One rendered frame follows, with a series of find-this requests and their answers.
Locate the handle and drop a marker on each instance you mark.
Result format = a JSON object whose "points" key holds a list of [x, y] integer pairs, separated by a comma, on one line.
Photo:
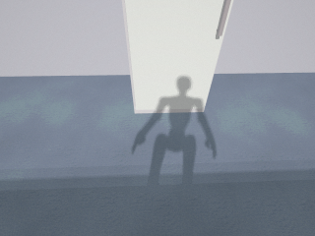
{"points": [[223, 17]]}

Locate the fridge door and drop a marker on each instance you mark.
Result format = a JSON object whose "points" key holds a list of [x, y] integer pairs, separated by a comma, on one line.
{"points": [[174, 50]]}

